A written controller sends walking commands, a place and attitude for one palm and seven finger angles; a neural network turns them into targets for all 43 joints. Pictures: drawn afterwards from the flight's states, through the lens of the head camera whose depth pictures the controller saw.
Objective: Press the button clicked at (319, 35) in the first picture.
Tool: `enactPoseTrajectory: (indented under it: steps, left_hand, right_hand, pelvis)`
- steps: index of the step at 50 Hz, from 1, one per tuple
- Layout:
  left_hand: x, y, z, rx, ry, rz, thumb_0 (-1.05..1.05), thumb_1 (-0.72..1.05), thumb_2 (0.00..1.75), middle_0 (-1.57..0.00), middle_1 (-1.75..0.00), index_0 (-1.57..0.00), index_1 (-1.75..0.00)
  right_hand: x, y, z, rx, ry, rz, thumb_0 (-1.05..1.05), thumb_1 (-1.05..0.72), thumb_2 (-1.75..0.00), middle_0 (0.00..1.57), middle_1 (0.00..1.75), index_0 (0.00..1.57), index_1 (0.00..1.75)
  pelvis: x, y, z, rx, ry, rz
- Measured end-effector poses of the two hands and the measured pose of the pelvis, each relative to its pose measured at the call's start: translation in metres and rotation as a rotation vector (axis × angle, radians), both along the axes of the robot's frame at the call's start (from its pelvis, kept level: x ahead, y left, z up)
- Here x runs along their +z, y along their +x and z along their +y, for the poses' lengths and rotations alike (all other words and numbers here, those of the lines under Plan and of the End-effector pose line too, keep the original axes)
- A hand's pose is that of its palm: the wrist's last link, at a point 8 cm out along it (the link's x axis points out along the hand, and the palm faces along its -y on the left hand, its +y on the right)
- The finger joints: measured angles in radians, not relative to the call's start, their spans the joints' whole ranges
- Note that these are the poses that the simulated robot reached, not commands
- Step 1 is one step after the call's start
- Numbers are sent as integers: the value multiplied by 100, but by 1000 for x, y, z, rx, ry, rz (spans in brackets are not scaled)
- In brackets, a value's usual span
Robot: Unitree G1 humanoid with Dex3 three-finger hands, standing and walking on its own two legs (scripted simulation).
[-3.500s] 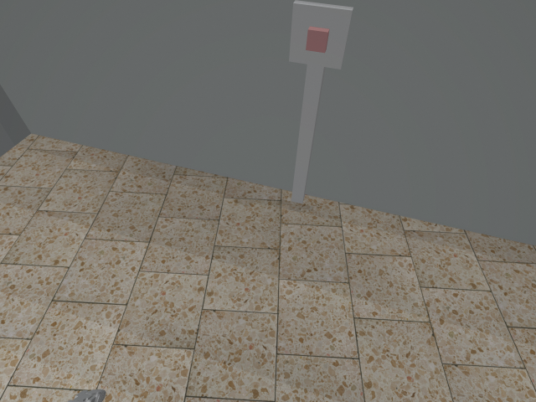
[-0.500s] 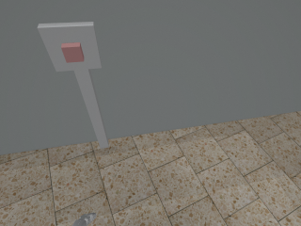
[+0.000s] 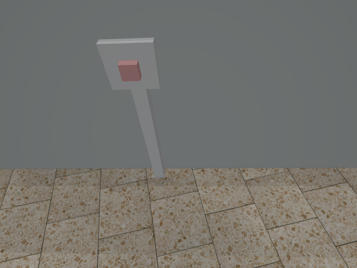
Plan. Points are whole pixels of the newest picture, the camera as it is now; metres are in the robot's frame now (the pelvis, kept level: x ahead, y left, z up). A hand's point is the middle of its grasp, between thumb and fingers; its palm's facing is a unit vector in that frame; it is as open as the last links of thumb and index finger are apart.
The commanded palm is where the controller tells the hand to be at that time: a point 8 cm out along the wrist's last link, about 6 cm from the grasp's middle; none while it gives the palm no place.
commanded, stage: take the last steps up to it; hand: left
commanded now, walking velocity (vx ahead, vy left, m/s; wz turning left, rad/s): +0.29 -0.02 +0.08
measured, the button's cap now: (130, 70) +0.69 +0.21 +0.06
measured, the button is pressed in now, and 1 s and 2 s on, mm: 0 0 0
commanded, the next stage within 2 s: come to a stop and stand still in 0.68 s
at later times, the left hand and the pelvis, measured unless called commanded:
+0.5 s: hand out of the picture +0.04 +0.19 -0.17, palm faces +0.09 -0.98 -0.16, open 7.4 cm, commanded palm none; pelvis +0.06 +0.01 +0.01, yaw +2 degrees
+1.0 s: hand (132, 245) +0.21 +0.16 -0.18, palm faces +0.09 -0.98 -0.17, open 7.3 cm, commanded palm none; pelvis +0.19 -0.01 +0.00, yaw +2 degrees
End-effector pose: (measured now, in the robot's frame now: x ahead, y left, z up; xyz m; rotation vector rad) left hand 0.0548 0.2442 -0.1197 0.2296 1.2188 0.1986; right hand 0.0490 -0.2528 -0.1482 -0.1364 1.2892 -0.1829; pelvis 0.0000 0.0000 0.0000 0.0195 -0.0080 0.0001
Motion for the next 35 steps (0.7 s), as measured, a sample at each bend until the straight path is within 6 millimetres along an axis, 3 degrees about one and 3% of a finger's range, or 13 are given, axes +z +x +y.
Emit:
enactPoseTrajectory:
  steps: [6, 12, 15, 17, 22, 28, 32, 35]
  left_hand:
    - [-4, -37, -17, 64, -55, 43, 0, 91, 90, -20, -30, -20, -30]
    - [-21, -87, -15, 151, -121, 162, 0, 91, 89, -21, -30, -20, -30]
    - [-33, -105, -10, 172, -149, 247, 0, 91, 90, -20, -30, -20, -30]
    - [-32, -105, -8, 159, -157, 291, 0, 91, 90, -20, -30, -20, -30]
    - [-24, -62, -2, 128, -155, 258, 1, 91, 90, -20, -30, -19, -30]
    - [-20, 28, -7, 71, -119, 142, 0, 91, 90, -20, -30, -19, -30]
    - [-23, 93, -18, 20, -75, 55, 0, 92, 90, -20, -30, -19, -30]
    - [-22, 125, -29, 19, -59, -13, 0, 92, 90, -20, -30, -19, -30]
  right_hand:
    - [13, 27, 2, 81, -1, -41, 1, -91, -90, 19, 30, 19, 30]
    - [22, 51, 27, 141, -9, -77, 1, -91, -90, 19, 30, 19, 30]
    - [20, 53, 41, 135, -18, -93, 0, -91, -90, 20, 30, 19, 30]
    - [21, 45, 46, 103, -19, -85, 0, -92, -90, 20, 30, 20, 30]
    - [23, 9, 41, 46, -32, 42, 0, -94, -90, 20, 30, 20, 30]
    - [14, -26, 35, -17, 10, 225, 0, -92, -90, 20, 30, 20, 30]
    - [-3, -28, 25, -60, 52, 303, 0, -91, -90, 20, 30, 20, 30]
    - [-12, -10, 15, -56, 69, 324, 1, -91, -90, 20, 30, 20, 30]
  pelvis:
    - [7, 2, -3, 35, 1, -3]
    - [4, 13, 8, 52, -20, 0]
    - [-2, 22, 16, 46, -25, -5]
    - [0, 29, 19, 38, -23, -8]
    - [7, 50, 19, 42, -18, -6]
    - [5, 82, 6, 34, -6, -6]
    - [-9, 112, -14, 26, 5, -9]
    - [-14, 128, -25, 38, -9, -20]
